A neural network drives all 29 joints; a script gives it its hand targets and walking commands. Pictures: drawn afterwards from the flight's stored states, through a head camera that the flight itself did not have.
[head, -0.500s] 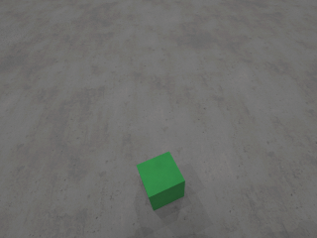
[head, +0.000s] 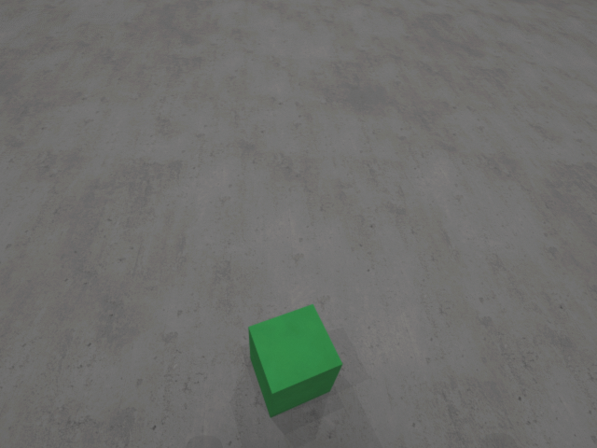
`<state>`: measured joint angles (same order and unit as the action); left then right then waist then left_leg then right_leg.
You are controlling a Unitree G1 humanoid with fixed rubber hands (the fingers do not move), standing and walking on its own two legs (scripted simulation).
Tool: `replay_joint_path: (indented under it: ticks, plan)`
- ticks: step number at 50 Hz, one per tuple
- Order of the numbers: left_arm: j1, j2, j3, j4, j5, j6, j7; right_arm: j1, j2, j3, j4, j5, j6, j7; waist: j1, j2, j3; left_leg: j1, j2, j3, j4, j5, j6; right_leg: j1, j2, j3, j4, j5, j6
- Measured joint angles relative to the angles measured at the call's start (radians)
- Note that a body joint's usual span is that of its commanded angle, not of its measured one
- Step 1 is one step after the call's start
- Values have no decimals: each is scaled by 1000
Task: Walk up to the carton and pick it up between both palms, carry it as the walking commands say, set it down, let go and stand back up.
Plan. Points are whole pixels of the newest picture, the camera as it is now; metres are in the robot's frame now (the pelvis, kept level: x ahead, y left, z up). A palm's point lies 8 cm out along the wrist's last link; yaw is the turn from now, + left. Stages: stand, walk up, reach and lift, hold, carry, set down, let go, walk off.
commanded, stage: walk up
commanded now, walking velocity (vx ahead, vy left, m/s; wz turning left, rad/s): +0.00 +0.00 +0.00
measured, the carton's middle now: (291, 361) +0.48 -0.02 -0.65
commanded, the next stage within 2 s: none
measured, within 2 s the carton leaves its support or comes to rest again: neither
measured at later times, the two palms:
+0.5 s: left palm out of the picture +0.04 +0.18 -0.14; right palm out of the picture -0.04 -0.38 -0.12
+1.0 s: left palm out of the picture -0.11 +0.00 -0.13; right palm (459, 348) +0.32 -0.29 -0.13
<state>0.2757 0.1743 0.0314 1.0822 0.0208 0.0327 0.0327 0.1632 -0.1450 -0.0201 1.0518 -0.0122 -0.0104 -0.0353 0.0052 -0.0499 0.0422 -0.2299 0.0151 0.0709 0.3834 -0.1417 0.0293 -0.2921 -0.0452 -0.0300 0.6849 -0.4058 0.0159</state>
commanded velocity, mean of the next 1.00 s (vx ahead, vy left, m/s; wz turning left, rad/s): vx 0.14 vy -0.13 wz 0.25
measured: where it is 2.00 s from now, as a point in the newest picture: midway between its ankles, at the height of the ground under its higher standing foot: outside the picture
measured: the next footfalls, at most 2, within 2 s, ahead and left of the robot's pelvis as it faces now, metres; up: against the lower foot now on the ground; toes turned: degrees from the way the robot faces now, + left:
right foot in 0.12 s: +0.02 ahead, -0.13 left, +0.00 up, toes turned -4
right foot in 0.54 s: +0.05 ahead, -0.26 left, +0.00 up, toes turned +4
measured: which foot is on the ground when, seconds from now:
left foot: down 0.00-0.54, up 0.56-0.98, down 1.00-1.00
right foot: up 0.00-0.10, down 0.12-0.22, up 0.24-0.52, down 0.54-1.00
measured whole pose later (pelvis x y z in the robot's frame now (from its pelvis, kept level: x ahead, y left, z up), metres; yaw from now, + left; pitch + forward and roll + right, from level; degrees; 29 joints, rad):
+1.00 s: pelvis +0.09 -0.15 -0.01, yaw +16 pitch +2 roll +0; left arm 0.52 0.13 0.04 1.14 0.01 -0.04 0.04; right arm 0.00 -0.17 -0.03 0.91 -0.02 -0.01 -0.01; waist 0.11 0.03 0.05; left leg -0.33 0.01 0.10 0.51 -0.16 0.02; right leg -0.06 -0.03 -0.20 0.40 -0.36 -0.01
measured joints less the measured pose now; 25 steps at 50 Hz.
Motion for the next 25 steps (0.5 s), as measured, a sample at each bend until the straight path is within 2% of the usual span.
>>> replay_joint_path:
  ticks: [3,6,11,12,14,16,17,20,25]
  plan:
    - [-5,-2,-3,0,-3,-3,5,9,3,-4,3,2,2,-3,-6,4,-2,1,-8,8,-6,4,2,41,6,1,-70,27,-4]
    - [-1,-6,-3,4,-3,-18,10,25,3,-8,13,6,8,-2,-1,4,-6,-9,-22,21,14,-6,-2,114,-1,-9,-235,148,-13]
    - [14,-35,-11,26,-1,-34,5,54,-8,-13,41,9,17,5,-9,64,-6,8,1,4,1,3,-13,153,23,-26,-289,175,-12]
    - [17,-32,-3,19,6,-24,-3,67,-8,-21,37,0,24,1,-15,68,-12,-4,4,-2,12,-1,-14,133,22,-39,-253,129,-7]
    - [11,-7,23,-11,22,5,-21,109,-13,-42,28,-16,38,-20,-30,69,-21,-39,18,-29,35,-8,-18,32,37,-41,-27,36,16]
    - [-7,27,42,-53,29,15,-33,160,-27,-58,31,-23,46,-33,-39,65,-23,-62,34,-67,36,-1,-28,-64,51,-28,165,41,29]
    - [-16,43,48,-75,29,14,-36,181,-37,-64,35,-24,47,-35,-43,62,-21,-70,42,-85,31,6,-37,-95,48,-22,211,53,33]
    - [-41,75,56,-132,25,13,-42,222,-73,-77,34,-31,48,-32,-56,61,-14,-93,64,-137,24,26,-67,-133,30,-4,209,63,44]
    - [-67,88,49,-180,12,22,-55,219,-133,-90,7,-34,54,-24,-75,79,-13,-142,109,-217,41,26,-118,-71,23,-1,-9,34,40]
